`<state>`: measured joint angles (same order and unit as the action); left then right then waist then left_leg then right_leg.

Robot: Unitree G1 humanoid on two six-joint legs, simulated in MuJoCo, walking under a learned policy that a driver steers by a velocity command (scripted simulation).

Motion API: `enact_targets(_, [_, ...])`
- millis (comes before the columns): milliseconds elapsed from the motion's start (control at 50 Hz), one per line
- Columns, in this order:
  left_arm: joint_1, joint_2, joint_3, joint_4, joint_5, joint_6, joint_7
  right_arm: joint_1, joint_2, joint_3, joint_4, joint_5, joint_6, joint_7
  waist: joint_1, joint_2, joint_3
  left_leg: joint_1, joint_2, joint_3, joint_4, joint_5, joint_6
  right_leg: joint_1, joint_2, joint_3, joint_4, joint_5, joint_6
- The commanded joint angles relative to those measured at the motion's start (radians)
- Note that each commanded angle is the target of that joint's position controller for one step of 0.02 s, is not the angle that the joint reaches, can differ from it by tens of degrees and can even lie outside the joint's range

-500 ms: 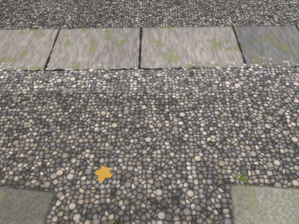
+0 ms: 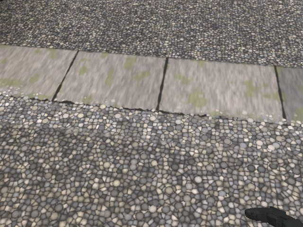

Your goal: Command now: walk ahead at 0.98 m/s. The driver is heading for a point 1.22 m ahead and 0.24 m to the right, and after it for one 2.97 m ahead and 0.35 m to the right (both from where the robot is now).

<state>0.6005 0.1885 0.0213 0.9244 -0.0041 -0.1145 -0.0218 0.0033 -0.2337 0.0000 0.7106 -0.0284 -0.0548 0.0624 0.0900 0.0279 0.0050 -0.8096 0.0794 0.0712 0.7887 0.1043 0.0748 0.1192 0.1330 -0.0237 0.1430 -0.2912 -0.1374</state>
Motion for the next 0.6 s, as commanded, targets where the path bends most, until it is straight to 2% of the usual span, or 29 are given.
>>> enact_targets(20, [0.028, 0.14, 0.018, -0.019, -0.001, -0.02, 0.017, -0.156, -0.028, 0.01, -0.082, 0.011, -0.018, 0.001, -0.025, -0.059, 0.122, 0.168, -0.068, 0.077, -0.184, 0.069, 0.031, -0.103, -0.242, 0.065, -0.102, 0.818, 0.048])
enact_targets(60, [0.02, 0.179, 0.019, -0.003, 0.008, -0.015, 0.029, -0.139, -0.062, 0.002, -0.072, 0.009, -0.018, -0.013, -0.049, -0.1, 0.063, 0.267, -0.139, 0.105, -0.233, 0.006, 0.054, 0.011, -0.263, 0.044, -0.008, 1.174, 0.064])
enact_targets(80, [0.017, 0.202, 0.022, 0.007, 0.017, -0.007, 0.041, -0.101, -0.087, -0.006, -0.063, 0.008, -0.017, -0.022, -0.079, -0.135, 0.025, 0.321, -0.17, 0.104, -0.236, -0.059, 0.066, 0.062, -0.287, 0.044, 0.078, 1.35, 0.069])
enact_targets(100, [0.007, 0.221, 0.027, 0.017, 0.03, 0.005, 0.052, 0.003, -0.124, -0.019, -0.035, 0.009, -0.017, -0.033, -0.136, -0.153, -0.034, 0.422, -0.191, 0.087, -0.244, -0.122, 0.082, 0.09, -0.307, 0.05, 0.226, 1.457, 0.075])
enact_targets(120, [-0.02, 0.241, 0.033, 0.02, 0.042, 0.019, 0.06, 0.173, -0.166, -0.039, 0.021, 0.012, -0.016, -0.048, -0.21, -0.16, -0.112, 0.581, -0.196, 0.065, -0.259, -0.181, 0.101, 0.072, -0.319, 0.05, 0.437, 1.475, 0.075])
enact_targets(140, [-0.102, 0.261, 0.041, 0.004, 0.044, 0.029, 0.061, 0.398, -0.197, -0.059, 0.089, 0.009, -0.016, -0.066, -0.324, -0.154, -0.183, 0.828, -0.134, 0.005, -0.304, -0.209, 0.139, -0.073, -0.308, 0.033, 0.716, 1.341, 0.067])
enact_targets(160, [-0.159, 0.193, 0.027, -0.031, 0.049, 0.02, 0.051, 0.566, -0.256, -0.085, 0.121, -0.01, -0.01, -0.084, -0.367, -0.035, -0.286, 1.071, 0.067, -0.193, -0.229, -0.472, 0.185, -0.32, -0.205, 0.005, 1.094, 0.716, 0.03])
enact_targets(180, [-0.022, 0.06, -0.001, -0.065, -0.018, 0.004, 0.024, 0.503, -0.269, -0.09, 0.122, -0.032, -0.011, -0.071, -0.197, 0.261, -0.371, 1.36, 0.328, -0.825, -0.36, -0.636, 0.362, -0.801, -0.028, 0.091, 1.449, -0.198, 0.078])
enact_targets(200, [-0.157, 0.167, 0.011, -0.08, 0.003, -0.005, 0.033, 0.422, -0.188, -0.09, 0.115, -0.006, -0.013, -0.057, -0.229, 0.019, -0.235, 1.228, 0.263, -0.787, -0.486, -0.704, 0.324, -0.926, -0.108, 0.136, 1.395, -0.07, 0.018])
enact_targets(220, [-0.244, 0.166, 0.012, -0.108, 0.003, -0.011, 0.027, 0.368, -0.148, -0.081, 0.125, -0.003, -0.023, -0.053, -0.192, -0.011, -0.104, 1.065, 0.244, -0.653, -0.539, -0.637, 0.295, -0.922, -0.15, 0.134, 1.33, 0.001, 0.011])
enact_targets(240, [-0.266, 0.147, 0.007, -0.112, 0.011, -0.009, 0.02, 0.342, -0.089, -0.071, 0.14, -0.012, -0.031, -0.049, -0.143, -0.091, -0.011, 0.891, 0.209, -0.563, -0.586, -0.545, 0.264, -0.872, -0.18, 0.129, 1.262, 0.017, 0.009])
enact_targets(260, [-0.281, 0.127, 0.003, -0.122, 0.03, 0.006, 0.01, 0.338, -0.066, -0.061, 0.152, -0.014, -0.042, -0.052, -0.102, -0.094, 0.035, 0.769, 0.166, -0.491, -0.605, -0.51, 0.233, -0.83, -0.202, 0.141, 1.22, 0.014, 0.019])
enact_targets(280, [-0.264, 0.099, -0.006, -0.123, 0.046, 0.024, -0.005, 0.342, -0.046, -0.052, 0.172, -0.009, -0.05, -0.057, -0.06, -0.073, 0.063, 0.677, 0.128, -0.433, -0.641, -0.523, 0.207, -0.798, -0.221, 0.133, 1.181, 0.01, 0.036])
enact_targets(300, [-0.285, 0.078, -0.012, -0.137, 0.053, 0.036, -0.016, 0.355, -0.055, -0.052, 0.186, 0.004, -0.06, -0.058, -0.043, -0.046, 0.093, 0.629, 0.113, -0.389, -0.675, -0.513, 0.195, -0.811, -0.244, 0.122, 1.134, 0.009, 0.052])
enact_targets(320, [-0.338, 0.073, -0.018, -0.163, 0.06, 0.042, -0.023, 0.369, -0.076, -0.055, 0.197, 0.015, -0.07, -0.055, -0.039, -0.033, 0.125, 0.591, 0.101, -0.347, -0.711, -0.482, 0.19, -0.848, -0.265, 0.098, 1.092, 0.033, 0.066])
enact_targets(340, [-0.406, 0.083, -0.021, -0.196, 0.062, 0.043, -0.027, 0.376, -0.093, -0.057, 0.199, 0.019, -0.079, -0.05, -0.045, -0.029, 0.152, 0.555, 0.08, -0.3, -0.745, -0.428, 0.186, -0.868, -0.278, 0.07, 1.02, 0.093, 0.076])
enact_targets(380, [-0.53, 0.096, -0.028, -0.248, 0.054, 0.037, -0.033, 0.383, -0.105, -0.058, 0.197, 0.024, -0.091, -0.041, -0.058, -0.032, 0.188, 0.494, 0.026, -0.189, -0.773, -0.239, 0.162, -0.82, -0.29, 0.029, 0.796, 0.259, 0.083])
enact_targets(400, [-0.569, 0.087, -0.035, -0.258, 0.046, 0.031, -0.042, 0.391, -0.108, -0.058, 0.197, 0.032, -0.098, -0.038, -0.067, -0.042, 0.185, 0.453, -0.002, -0.134, -0.785, -0.139, 0.14, -0.718, -0.273, -0.004, 0.67, 0.369, 0.076])
enact_targets(420, [-0.608, 0.074, -0.042, -0.265, 0.037, 0.027, -0.05, 0.423, -0.123, -0.059, 0.206, 0.043, -0.106, -0.038, -0.085, -0.04, 0.176, 0.434, 0.004, -0.117, -0.826, -0.056, 0.13, -0.615, -0.248, -0.043, 0.59, 0.465, 0.063])
enact_targets(440, [-0.636, 0.076, -0.042, -0.267, 0.029, 0.027, -0.052, 0.456, -0.142, -0.061, 0.216, 0.049, -0.11, -0.038, -0.102, -0.035, 0.172, 0.483, 0.018, -0.11, -0.848, 0.041, 0.123, -0.578, -0.229, -0.065, 0.545, 0.524, 0.053])
enact_targets(480, [-0.678, 0.104, -0.038, -0.274, 0.029, 0.028, -0.044, 0.502, -0.166, -0.062, 0.239, 0.044, -0.103, -0.041, -0.12, -0.02, 0.161, 0.693, 0.039, -0.074, -0.818, 0.25, 0.105, -0.612, -0.199, -0.088, 0.457, 0.526, 0.03])
enact_targets(500, [-0.686, 0.12, -0.032, -0.278, 0.034, 0.026, -0.037, 0.518, -0.182, -0.06, 0.243, 0.036, -0.097, -0.045, -0.125, 0.006, 0.129, 0.789, 0.052, -0.066, -0.754, 0.439, 0.092, -0.6, -0.167, -0.108, 0.427, 0.48, 0.019])
enact_targets(520, [-0.662, 0.14, -0.025, -0.27, 0.039, 0.027, -0.03, 0.527, -0.208, -0.064, 0.25, 0.023, -0.088, -0.053, -0.104, 0.044, 0.083, 0.893, 0.069, -0.04, -0.672, 0.66, 0.082, -0.588, -0.122, -0.139, 0.424, 0.39, 0.006])
enact_targets(540, [-0.596, 0.165, -0.015, -0.252, 0.044, 0.027, -0.023, 0.53, -0.232, -0.068, 0.257, 0.007, -0.074, -0.065, -0.064, 0.089, 0.022, 0.953, 0.093, -0.018, -0.533, 0.819, 0.065, -0.521, -0.084, -0.141, 0.421, 0.296, -0.012])
enact_targets(560, [-0.431, 0.202, 0.003, -0.2, 0.041, 0.029, -0.013, 0.515, -0.25, -0.073, 0.261, -0.009, -0.056, -0.08, 0.016, 0.122, -0.073, 0.956, 0.11, 0.004, -0.328, 0.895, 0.049, -0.359, -0.05, -0.129, 0.427, 0.22, -0.032])
enact_targets(580, [-0.221, 0.241, 0.025, -0.128, 0.037, 0.035, 0.001, 0.48, -0.257, -0.076, 0.255, -0.016, -0.039, -0.09, 0.115, 0.115, -0.163, 0.886, 0.093, 0.038, -0.054, 0.848, 0.033, -0.151, -0.043, -0.121, 0.395, 0.176, -0.054])
enact_targets(600, [-0.044, 0.315, 0.057, -0.088, 0.045, 0.045, 0.019, 0.465, -0.213, -0.068, 0.229, -0.025, -0.038, -0.091, 0.168, 0.067, -0.26, 0.665, 0.052, 0.036, 0.318, 0.519, 0.031, 0.096, -0.184, 0.055, 0.473, -0.021, -0.092])
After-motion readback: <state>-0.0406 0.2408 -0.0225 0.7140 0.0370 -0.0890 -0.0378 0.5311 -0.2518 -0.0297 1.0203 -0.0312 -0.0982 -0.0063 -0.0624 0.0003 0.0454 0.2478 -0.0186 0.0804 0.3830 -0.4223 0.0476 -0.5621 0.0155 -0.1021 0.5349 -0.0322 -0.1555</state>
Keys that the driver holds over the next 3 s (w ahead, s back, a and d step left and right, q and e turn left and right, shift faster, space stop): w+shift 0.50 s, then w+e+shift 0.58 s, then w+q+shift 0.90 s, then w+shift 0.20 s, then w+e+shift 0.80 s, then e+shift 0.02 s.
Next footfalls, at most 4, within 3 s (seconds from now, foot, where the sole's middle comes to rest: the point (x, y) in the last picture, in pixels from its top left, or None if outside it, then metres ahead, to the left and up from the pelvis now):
0.16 left None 0.33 0.06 -0.77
0.60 right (204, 166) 0.79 -0.13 -0.77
1.02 left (181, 99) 1.24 -0.01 -0.77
1.42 right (243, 77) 1.46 -0.40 -0.77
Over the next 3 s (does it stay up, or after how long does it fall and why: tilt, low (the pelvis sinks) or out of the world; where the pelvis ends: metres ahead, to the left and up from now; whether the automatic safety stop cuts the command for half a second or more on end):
stays up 2.77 -0.28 -0.19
